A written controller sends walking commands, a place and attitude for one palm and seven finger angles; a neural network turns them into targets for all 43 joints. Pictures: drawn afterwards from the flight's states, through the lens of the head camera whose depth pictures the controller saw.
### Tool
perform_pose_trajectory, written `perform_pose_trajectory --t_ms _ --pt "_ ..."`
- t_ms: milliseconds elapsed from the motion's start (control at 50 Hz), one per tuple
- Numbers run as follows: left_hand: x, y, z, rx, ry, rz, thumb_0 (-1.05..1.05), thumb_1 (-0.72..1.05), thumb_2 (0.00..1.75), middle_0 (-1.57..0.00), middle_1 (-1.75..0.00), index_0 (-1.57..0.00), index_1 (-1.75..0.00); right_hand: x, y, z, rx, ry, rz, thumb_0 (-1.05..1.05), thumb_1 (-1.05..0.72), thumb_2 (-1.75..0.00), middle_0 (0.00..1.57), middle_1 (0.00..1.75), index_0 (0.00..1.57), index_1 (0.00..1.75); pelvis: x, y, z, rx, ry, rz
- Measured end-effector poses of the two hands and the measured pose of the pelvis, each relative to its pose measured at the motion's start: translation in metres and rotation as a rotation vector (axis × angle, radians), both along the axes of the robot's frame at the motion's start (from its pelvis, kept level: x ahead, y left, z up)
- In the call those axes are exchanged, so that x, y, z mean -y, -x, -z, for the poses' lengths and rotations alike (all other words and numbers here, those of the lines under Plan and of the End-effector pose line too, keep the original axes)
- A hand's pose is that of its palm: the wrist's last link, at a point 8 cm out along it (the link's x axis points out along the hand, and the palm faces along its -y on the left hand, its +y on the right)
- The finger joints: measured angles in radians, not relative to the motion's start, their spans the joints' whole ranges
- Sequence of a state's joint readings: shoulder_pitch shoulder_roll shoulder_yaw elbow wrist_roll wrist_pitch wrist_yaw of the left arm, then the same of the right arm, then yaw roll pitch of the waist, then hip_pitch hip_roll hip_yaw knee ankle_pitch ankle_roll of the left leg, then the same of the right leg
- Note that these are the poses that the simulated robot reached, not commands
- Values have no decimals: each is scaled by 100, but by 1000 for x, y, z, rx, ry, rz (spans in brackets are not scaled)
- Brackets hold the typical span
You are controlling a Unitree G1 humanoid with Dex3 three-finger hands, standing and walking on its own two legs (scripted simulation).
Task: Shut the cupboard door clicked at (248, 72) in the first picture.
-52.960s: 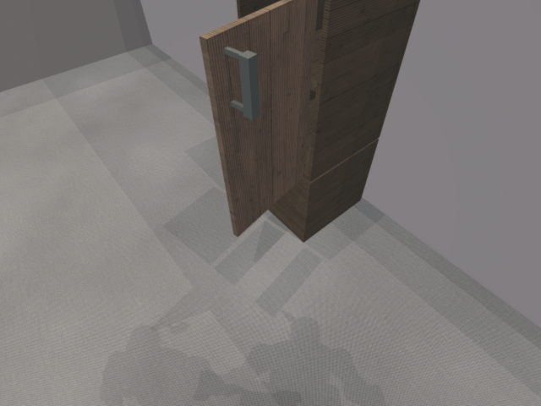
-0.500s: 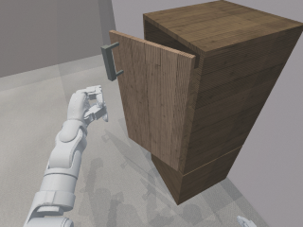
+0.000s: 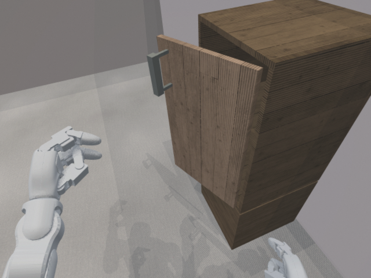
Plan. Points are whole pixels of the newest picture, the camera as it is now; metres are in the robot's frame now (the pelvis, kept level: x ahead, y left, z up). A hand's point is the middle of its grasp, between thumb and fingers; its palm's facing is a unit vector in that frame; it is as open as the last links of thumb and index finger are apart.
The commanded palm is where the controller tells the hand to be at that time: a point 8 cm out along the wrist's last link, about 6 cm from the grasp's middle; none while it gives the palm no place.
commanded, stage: draw the hand back to the body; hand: left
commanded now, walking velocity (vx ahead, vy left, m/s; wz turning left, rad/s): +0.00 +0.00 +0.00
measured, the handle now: (161, 72) +0.64 +0.14 +0.15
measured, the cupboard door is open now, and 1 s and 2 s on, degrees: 24 24 24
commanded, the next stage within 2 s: step back with the hand held close in 0.66 s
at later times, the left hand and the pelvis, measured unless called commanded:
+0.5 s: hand (42, 192) +0.21 +0.28 +0.15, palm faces +0.48 -0.78 -0.39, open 7.2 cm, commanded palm +0.16 +0.31 +0.17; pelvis +0.02 +0.01 +0.00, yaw +0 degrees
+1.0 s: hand (48, 190) +0.21 +0.27 +0.15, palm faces +0.37 -0.79 -0.49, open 7.4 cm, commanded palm +0.16 +0.31 +0.17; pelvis +0.01 +0.01 +0.00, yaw -1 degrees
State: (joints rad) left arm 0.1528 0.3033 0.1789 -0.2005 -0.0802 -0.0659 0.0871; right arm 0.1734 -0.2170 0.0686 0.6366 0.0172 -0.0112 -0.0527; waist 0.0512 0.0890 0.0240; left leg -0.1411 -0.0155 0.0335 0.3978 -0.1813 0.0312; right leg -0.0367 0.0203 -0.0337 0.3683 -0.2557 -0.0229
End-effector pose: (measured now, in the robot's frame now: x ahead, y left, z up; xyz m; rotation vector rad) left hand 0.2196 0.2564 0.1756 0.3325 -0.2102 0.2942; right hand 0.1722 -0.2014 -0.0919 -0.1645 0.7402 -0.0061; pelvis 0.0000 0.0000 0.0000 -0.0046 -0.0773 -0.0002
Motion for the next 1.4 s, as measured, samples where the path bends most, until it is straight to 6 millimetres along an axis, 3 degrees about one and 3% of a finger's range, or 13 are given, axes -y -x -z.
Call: perform_pose_trajectory --t_ms 180,380,560,700,920,1080,1280,1400 --pt "-26 24 15 -92 -50 -74 1 89 90 -58 -71 -58 -71 17 10 4 -42 23 75 1 -91 -90 21 30 20 30 -3 -13 0 -11 -1 18" --pt "-54 62 0 -79 -139 -207 1 89 90 -32 -43 -32 -43 26 -19 -9 40 67 67 1 -91 -90 20 30 20 29 -6 -22 1 -20 3 5" --pt "-48 49 10 -75 -73 -200 1 89 90 -23 -33 -23 -33 9 -37 -16 83 44 26 1 -91 -90 20 30 20 29 -5 -21 1 -26 -2 -1" --pt "-42 45 -2 -53 -113 -161 1 89 90 -22 -31 -21 -31 4 -34 -15 85 22 26 1 -91 -90 21 30 20 29 -4 -25 1 -23 0 7" --pt "-50 44 -4 -85 -181 -160 1 89 90 -21 -31 -21 -31 22 -14 -1 -16 47 78 1 -90 -90 21 30 20 30 -5 -19 2 -69 13 9" --pt "-49 50 3 -121 -204 -81 1 89 90 -21 -31 -21 -31 35 7 -6 -34 97 170 1 -91 -90 20 30 20 29 -15 -5 6 -89 13 26" --pt "-74 88 0 -26 -209 -86 1 89 90 -22 -31 -21 -31 21 46 -22 15 136 183 1 -91 -90 20 30 20 29 -29 33 10 -75 30 30" --pt "-88 121 11 3 -209 -122 1 89 90 -21 -31 -21 -31 8 76 -17 24 150 151 1 -91 -90 21 30 20 29 -37 61 16 -66 45 6"
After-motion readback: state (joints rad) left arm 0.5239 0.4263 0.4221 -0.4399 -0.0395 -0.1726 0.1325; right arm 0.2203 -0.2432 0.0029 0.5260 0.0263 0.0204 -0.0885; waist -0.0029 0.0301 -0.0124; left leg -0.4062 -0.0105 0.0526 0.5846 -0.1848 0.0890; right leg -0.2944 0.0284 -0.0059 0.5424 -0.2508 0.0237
